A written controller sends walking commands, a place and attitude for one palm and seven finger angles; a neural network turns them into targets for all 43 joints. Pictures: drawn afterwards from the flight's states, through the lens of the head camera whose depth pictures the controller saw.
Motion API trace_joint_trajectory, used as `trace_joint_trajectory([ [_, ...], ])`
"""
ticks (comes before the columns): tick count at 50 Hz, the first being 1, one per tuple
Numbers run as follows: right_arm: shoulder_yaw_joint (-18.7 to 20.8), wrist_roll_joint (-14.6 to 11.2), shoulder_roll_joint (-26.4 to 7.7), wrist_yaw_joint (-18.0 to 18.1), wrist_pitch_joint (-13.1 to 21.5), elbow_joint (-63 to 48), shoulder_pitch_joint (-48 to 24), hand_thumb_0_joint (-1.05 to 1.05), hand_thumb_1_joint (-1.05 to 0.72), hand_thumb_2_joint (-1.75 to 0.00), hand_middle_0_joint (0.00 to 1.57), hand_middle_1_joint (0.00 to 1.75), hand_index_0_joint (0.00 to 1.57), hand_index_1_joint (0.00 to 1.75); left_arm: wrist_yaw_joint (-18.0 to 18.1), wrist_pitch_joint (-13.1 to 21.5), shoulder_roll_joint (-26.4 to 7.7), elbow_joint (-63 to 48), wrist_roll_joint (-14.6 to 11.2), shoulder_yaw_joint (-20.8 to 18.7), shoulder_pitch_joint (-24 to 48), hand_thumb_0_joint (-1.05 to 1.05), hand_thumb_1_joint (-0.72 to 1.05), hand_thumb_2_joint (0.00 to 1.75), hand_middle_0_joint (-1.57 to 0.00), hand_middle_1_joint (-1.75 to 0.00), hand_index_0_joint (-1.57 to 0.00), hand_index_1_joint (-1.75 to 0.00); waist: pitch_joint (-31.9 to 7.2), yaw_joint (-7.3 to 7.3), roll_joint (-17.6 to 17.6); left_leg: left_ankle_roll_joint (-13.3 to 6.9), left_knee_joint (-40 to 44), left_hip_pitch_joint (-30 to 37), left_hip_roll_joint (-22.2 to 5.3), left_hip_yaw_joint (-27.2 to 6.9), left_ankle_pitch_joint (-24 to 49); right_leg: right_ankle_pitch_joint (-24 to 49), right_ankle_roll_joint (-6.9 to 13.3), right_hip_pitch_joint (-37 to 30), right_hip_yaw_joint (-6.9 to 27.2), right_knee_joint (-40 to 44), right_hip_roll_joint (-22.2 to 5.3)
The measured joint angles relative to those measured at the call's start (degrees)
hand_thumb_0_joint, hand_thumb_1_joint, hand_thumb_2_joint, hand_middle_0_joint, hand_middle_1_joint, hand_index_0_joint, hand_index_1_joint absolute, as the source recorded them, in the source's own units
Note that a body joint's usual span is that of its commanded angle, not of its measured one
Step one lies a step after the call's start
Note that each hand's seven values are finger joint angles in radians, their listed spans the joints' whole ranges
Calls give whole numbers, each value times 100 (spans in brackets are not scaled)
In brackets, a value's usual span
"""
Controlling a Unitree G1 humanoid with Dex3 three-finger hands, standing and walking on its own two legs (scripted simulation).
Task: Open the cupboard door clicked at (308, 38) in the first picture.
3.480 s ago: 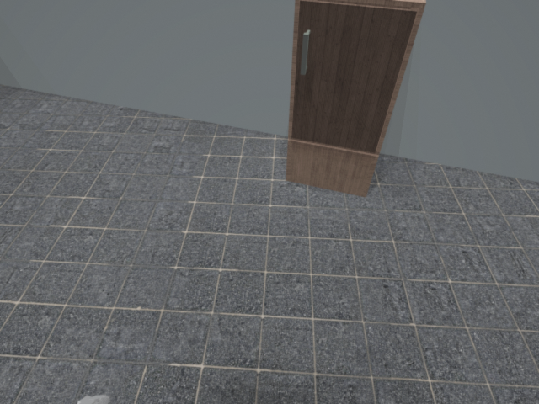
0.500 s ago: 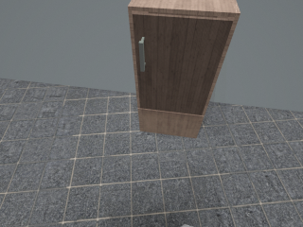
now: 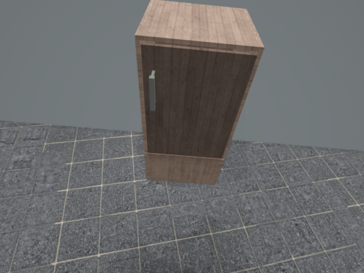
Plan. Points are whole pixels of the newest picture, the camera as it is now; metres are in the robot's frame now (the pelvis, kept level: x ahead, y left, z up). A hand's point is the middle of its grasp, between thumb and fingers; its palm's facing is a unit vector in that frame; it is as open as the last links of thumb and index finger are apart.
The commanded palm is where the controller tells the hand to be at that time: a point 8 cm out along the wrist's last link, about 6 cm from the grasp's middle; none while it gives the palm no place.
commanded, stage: take the last steps up to it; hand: left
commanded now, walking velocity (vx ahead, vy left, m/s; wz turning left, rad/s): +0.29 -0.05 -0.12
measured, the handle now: (153, 91) +0.75 +0.15 -0.04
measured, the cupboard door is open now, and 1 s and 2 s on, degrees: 0 0 0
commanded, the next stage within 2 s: come to a stop and stand still in 0.54 s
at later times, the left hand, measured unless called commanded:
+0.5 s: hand out of the picture +0.14 +0.13 -0.18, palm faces +0.02 -0.98 -0.19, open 7.2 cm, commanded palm none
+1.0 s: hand (141, 239) +0.25 +0.12 -0.18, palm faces +0.02 -0.97 -0.23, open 7.3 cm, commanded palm none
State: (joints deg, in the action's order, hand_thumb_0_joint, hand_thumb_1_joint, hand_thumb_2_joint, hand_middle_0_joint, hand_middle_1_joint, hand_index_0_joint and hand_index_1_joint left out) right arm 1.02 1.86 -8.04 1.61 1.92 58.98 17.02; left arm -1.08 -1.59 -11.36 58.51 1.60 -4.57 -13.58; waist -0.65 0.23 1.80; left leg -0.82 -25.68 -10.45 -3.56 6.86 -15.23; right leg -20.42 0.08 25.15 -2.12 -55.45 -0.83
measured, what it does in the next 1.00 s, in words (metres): walks ahead: right foot, then left foot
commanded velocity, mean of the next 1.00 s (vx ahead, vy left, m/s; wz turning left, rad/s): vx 0.05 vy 0.00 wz -0.01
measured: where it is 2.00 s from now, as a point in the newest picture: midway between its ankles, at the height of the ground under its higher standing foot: outside the picture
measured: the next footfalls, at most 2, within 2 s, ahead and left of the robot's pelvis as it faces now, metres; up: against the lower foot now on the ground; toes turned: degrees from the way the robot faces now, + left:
right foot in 0.26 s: +0.13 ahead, -0.16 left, +0.00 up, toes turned -11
left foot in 0.60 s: +0.25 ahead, +0.07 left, +0.00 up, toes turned +7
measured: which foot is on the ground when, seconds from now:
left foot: down 0.00-0.26, up 0.28-0.58, down 0.60-0.92, up 0.94-1.00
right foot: up 0.00-0.24, down 0.26-0.60, up 0.62-0.84, down 0.86-1.00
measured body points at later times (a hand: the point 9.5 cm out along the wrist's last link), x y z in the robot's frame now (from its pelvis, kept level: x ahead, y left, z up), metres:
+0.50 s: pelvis +0.12 -0.05 +0.00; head +0.12 -0.05 +0.45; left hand +0.14 +0.18 -0.16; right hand +0.11 -0.28 -0.16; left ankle +0.16 +0.07 -0.71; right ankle +0.09 -0.16 -0.74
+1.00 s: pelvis +0.21 -0.07 -0.01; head +0.24 -0.08 +0.44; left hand +0.25 +0.17 -0.16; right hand +0.24 -0.30 -0.18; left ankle +0.19 +0.06 -0.73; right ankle +0.23 -0.17 -0.74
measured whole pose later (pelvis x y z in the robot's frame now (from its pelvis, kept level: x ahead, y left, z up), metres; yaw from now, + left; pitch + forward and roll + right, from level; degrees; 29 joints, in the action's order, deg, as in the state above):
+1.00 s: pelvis +0.21 -0.07 -0.01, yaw -1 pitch +0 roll +1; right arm 3.1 0.4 -9.9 1.9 -2.3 61.3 11.3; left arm 1.8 -0.8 -8.8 60.7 1.2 -2.0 -12.9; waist 3.5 0.0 -1.1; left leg 1.0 -40.0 -16.3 -2.7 5.2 -23.9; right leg -16.0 1.3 16.4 -5.4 -32.6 -2.8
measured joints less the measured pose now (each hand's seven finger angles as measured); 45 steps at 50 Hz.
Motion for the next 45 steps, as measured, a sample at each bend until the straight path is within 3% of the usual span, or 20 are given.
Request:
trace_joint_trajectory([
  [5, 15, 0, 99, -2, 96, 207, 367, 0, -91, -90, 20, 30, 20, 29, -16, 45, -11, 68, -17, 27, -3, 0, 91, 90, -20, -30, -20, -30, 79, 68, -40, 49, 504, 408, -23, 175, 88, 159, -77, 53, -96, 256, -263],
  [11, 88, 21, 108, -34, 20, 517, 719, 0, -90, -90, 20, 30, 20, 29, -39, 86, 97, 147, -32, 79, 206, 0, 91, 90, -20, -30, -19, -30, 269, 277, -180, 258, 273, 595, -177, 313, -271, 149, -10, -394, -349, 1827, -314],
  [13, 100, -15, 108, -51, -14, 627, 887, 0, -90, -90, 20, 30, 20, 29, -45, 207, 119, 115, -30, 100, 253, 0, 91, 90, -20, -30, -19, -30, 281, 290, -188, 349, -200, 499, -237, 292, -600, 501, 98, -754, -419, 2522, -274],
  [16, 99, -76, 32, -90, -178, 814, 859, 0, -90, -90, 20, 30, 20, 29, 39, 420, 277, 109, -67, 119, 324, 0, 91, 90, -20, -30, -20, -30, 359, 211, -383, 165, -2092, -251, -329, -86, -1350, 561, 138, -813, -579, 2250, -170],
  [18, 135, -70, 0, -115, -262, 832, 736, 1, -91, -90, 20, 30, 20, 29, 152, 475, 288, 75, -91, 73, 239, -1, 93, 90, -20, -30, -20, -30, 314, 131, -389, 82, -3080, -813, -284, -213, -1289, 483, 163, -1023, -644, 2415, -132],
  [20, 173, -48, -42, -128, -273, 732, 560, 1, -91, -90, 20, 30, 20, 29, 209, 462, 259, 112, -58, 83, 101, -1, 94, 90, -20, -30, -20, -30, 241, 99, -359, 85, -3330, -1223, -292, -181, -1034, 526, 152, -1242, -678, 2690, -107],
  [25, 210, -54, -111, -163, -155, 290, 49, 1, -91, -90, 20, 30, 19, 29, 199, 389, 247, 358, -15, 166, -259, -1, 93, 90, -20, -30, -20, -30, 135, 71, -260, 127, -2267, -1518, -296, -45, -492, 501, 112, -1645, -700, 3073, -78],
  [29, 188, -55, -168, -159, -9, 61, -240, 0, -92, -90, 20, 30, 19, 29, 156, 318, 284, 510, -38, 191, -518, 0, 92, 90, -20, -30, -20, -30, 136, -18, -212, 131, -1051, -1088, -211, 46, 28, 138, -4, -1822, -696, 2810, -73],
  [31, 169, -29, -181, -139, 88, 5, -318, 0, -92, -90, 20, 30, 19, 29, 134, 251, 288, 548, -67, 190, -626, 0, 91, 90, -20, -30, -20, -30, 131, -42, -147, 4, -896, -958, -151, 66, 242, -262, 1, -1673, -632, 2224, -132],
  [33, 126, -1, -125, -107, 121, -35, -375, 0, -92, -90, 20, 30, 19, 29, 131, 159, 270, 573, -58, 188, -620, 0, 91, 90, -20, -30, -20, -30, 159, -73, -22, -94, -1029, -905, -86, 175, 30, -796, 74, -1213, -418, 1102, -164],
  [36, 66, -15, -40, 11, 107, -9, -367, 0, -92, -90, 20, 30, 19, 29, 137, 127, 270, 562, -59, 196, -471, 0, 91, 90, -20, -30, -20, -30, 216, -62, 41, -73, -633, -620, 30, 233, 66, -687, 44, -617, -273, 163, -213],
  [40, 18, -61, -63, 87, -8, 197, -420, 0, -94, -90, 20, 30, 20, 29, 226, 134, 320, 410, -96, 265, -226, 1, 92, 90, -20, -30, -20, -30, 347, -95, 5, -60, -164, -284, 131, 227, 217, -176, -96, -595, -200, 1274, -308],
  [43, 45, -114, -33, 69, -124, 293, -452, 0, -94, -90, 20, 30, 20, 30, 260, 143, 216, 330, -76, 272, -187, 1, 93, 90, -20, -30, -20, -30, 395, -113, 62, 47, -305, -217, 166, 265, 55, 822, -88, -840, -126, 2311, -366],
  [45, 105, -139, -75, 51, -221, 327, -499, 0, -94, -90, 20, 30, 20, 30, 269, 122, 221, 337, -56, 270, -133, 1, 93, 90, -20, -30, -20, -30, 415, -84, -85, 126, -467, -227, 61, 214, -87, 635, -8, -879, -179, 2241, -278],
])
